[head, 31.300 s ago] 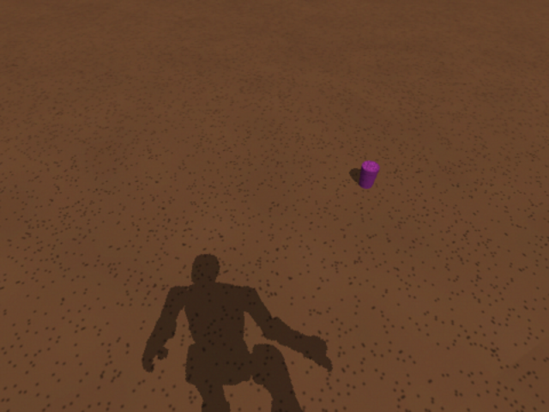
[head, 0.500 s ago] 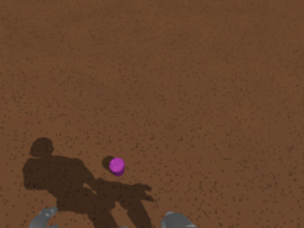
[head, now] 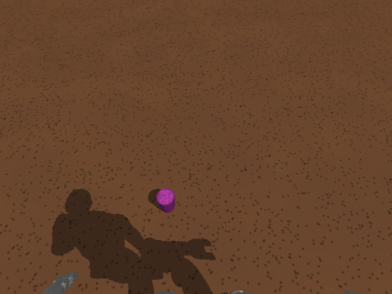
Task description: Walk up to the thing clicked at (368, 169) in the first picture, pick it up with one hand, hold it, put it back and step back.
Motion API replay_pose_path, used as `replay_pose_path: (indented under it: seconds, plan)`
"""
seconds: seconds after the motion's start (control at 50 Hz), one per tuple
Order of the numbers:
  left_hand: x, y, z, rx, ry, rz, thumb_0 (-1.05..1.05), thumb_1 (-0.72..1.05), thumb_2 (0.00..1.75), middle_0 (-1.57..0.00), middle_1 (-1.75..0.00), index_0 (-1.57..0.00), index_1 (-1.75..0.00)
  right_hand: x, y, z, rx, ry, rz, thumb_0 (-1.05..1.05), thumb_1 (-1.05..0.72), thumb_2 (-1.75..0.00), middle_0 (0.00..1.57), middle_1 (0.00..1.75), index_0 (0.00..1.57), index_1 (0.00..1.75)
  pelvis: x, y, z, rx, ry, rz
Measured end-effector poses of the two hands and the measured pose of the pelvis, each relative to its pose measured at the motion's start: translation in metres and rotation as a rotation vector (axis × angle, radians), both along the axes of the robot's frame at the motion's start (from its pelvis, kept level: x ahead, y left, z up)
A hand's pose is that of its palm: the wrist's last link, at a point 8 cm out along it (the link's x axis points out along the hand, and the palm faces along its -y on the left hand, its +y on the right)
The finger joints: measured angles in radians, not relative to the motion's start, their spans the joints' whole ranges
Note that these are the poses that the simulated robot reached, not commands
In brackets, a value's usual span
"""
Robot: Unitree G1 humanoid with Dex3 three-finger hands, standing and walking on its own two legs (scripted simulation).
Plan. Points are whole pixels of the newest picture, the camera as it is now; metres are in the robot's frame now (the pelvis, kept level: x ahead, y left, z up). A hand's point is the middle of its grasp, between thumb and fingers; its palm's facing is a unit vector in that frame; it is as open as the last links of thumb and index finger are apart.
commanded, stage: step back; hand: left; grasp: from the side
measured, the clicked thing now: (166, 201) +0.59 +0.18 -0.70
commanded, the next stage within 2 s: none
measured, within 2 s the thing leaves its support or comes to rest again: neither
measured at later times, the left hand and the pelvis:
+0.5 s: hand out of the picture -0.06 +0.26 -0.16, palm faces -0.06 -0.91 -0.41, open 7.4 cm; pelvis -0.16 -0.02 -0.02, yaw -5 degrees
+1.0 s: hand out of the picture -0.19 +0.22 -0.15, palm faces +0.03 -0.94 -0.33, open 7.4 cm; pelvis -0.32 -0.04 +0.00, yaw +3 degrees
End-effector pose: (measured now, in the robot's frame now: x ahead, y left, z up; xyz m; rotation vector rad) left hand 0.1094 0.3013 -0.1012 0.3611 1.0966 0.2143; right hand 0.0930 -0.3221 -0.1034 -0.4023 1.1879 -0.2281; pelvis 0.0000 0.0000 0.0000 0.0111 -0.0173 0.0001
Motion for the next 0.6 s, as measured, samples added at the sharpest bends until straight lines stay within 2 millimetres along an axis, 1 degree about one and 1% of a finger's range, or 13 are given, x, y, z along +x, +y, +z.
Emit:
replay_pose_path:
  seconds: [0.06,0.12,0.2,0.28,0.36,0.44,0.48,0.52,0.56,0.6]
  plan:
    - [-0.01,0.008,-0.012,-0.021,-0.031,-0.002,0.0,0.9,0.9,-0.21,-0.3,-0.21,-0.3,-0.02,0.005,-0.001,-0.034,0.012,0.022,0.0,-0.91,-0.89,0.2,0.3,0.2,0.3,-0.02,0.008,-0.009,-0.018,-0.007,0.034]
    - [-0.028,0.014,-0.023,-0.045,-0.023,0.01,0.0,0.9,0.9,-0.21,-0.3,-0.21,-0.3,-0.042,0.019,0.004,-0.034,0.02,0.027,0.01,-0.91,-0.89,0.2,0.3,0.2,0.3,-0.04,0.012,-0.009,0.026,-0.039,0.011]
    - [-0.057,0.015,-0.02,-0.065,0.025,0.026,0.0,0.9,0.9,-0.21,-0.3,-0.2,-0.3,-0.067,0.029,0.018,-0.024,0.011,0.033,0.01,-0.91,-0.89,0.2,0.3,0.2,0.3,-0.057,0.013,0.003,-0.04,-0.029,0.027]
    - [-0.088,0.018,-0.017,-0.062,0.039,0.037,0.0,0.9,0.9,-0.21,-0.3,-0.2,-0.3,-0.079,0.029,0.025,-0.027,-0.018,0.035,0.01,-0.9,-0.89,0.21,0.3,0.2,0.3,-0.077,0.011,0.006,-0.042,-0.011,-0.004]
    - [-0.121,0.019,-0.019,-0.026,0.078,0.026,0.0,0.9,0.9,-0.21,-0.3,-0.2,-0.3,-0.089,0.021,0.023,-0.026,-0.082,0.029,0.01,-0.9,-0.89,0.21,0.3,0.2,0.3,-0.103,0.004,0.002,-0.033,-0.015,-0.032]
    - [-0.149,0.01,-0.021,0.005,0.103,-0.002,0.0,0.9,0.9,-0.21,-0.3,-0.2,-0.3,-0.109,0.005,0.014,-0.016,-0.136,0.026,0.0,-0.9,-0.89,0.21,0.3,0.2,0.3,-0.133,-0.008,-0.007,-0.018,-0.027,-0.065]
    - [-0.162,0.002,-0.021,0.019,0.099,-0.018,0.0,0.9,0.9,-0.21,-0.3,-0.2,-0.3,-0.121,-0.007,0.004,-0.007,-0.151,0.021,0.0,-0.9,-0.89,0.21,0.3,0.2,0.3,-0.149,-0.016,-0.015,-0.01,-0.031,-0.081]
    - [-0.179,-0.008,-0.018,0.024,0.097,-0.02,0.0,0.9,0.9,-0.21,-0.3,-0.2,-0.3,-0.137,-0.019,-0.006,0.003,-0.153,0.005,0.0,-0.9,-0.89,0.21,0.3,0.2,0.3,-0.166,-0.022,-0.017,-0.048,-0.051,-0.068]
    - [-0.197,-0.018,-0.011,0.019,0.089,-0.022,0.0,0.9,0.9,-0.21,-0.3,-0.2,-0.3,-0.155,-0.026,-0.011,0.012,-0.133,-0.016,0.0,-0.9,-0.89,0.21,0.3,0.2,0.3,-0.178,-0.028,-0.016,-0.038,-0.05,-0.049]
    - [-0.213,-0.024,-0.003,0.021,0.083,-0.016,0.0,0.9,0.9,-0.21,-0.3,-0.2,-0.3,-0.176,-0.029,-0.01,0.024,-0.099,-0.028,0.01,-0.91,-0.89,0.2,0.3,0.2,0.3,-0.188,-0.032,-0.009,0.009,-0.043,-0.061]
